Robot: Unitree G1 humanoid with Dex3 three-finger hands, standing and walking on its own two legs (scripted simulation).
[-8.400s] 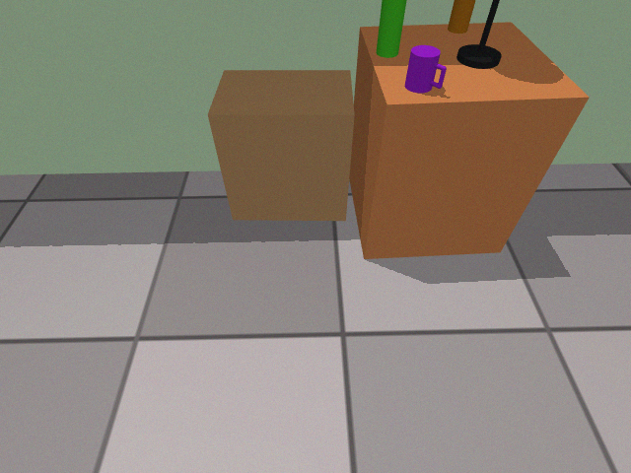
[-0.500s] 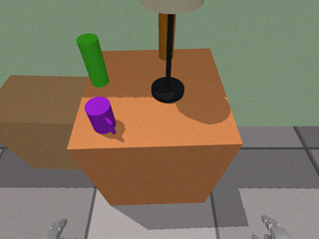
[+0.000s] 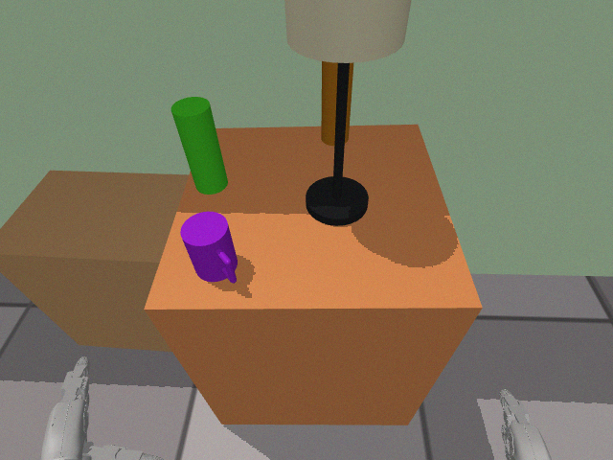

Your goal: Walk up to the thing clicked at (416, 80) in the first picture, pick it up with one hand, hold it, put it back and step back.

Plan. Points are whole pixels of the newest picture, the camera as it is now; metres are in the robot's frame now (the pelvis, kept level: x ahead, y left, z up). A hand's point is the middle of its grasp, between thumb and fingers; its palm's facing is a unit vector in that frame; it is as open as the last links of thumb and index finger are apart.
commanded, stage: rise first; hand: left
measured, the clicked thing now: (215, 253) +0.46 +0.18 -0.03
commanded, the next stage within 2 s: go down in 0.96 s
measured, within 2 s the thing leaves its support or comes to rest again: neither
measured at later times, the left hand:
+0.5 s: hand (91, 420) +0.17 +0.26 +0.03, palm faces +0.32 -0.87 -0.39, open 17.6 cm
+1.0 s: hand (68, 416) +0.17 +0.27 +0.07, palm faces +0.35 -0.84 -0.41, open 17.7 cm
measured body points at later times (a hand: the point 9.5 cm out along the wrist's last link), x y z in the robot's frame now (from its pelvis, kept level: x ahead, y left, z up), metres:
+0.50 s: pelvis -0.01 +0.00 +0.00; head -0.01 -0.02 +0.45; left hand +0.15 +0.31 +0.05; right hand +0.15 -0.27 -0.09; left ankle -0.02 +0.13 -0.74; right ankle -0.01 -0.14 -0.74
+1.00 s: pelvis -0.02 -0.01 +0.00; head -0.02 -0.02 +0.45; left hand +0.14 +0.31 +0.09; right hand +0.15 -0.27 -0.09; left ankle -0.02 +0.13 -0.74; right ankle -0.01 -0.14 -0.74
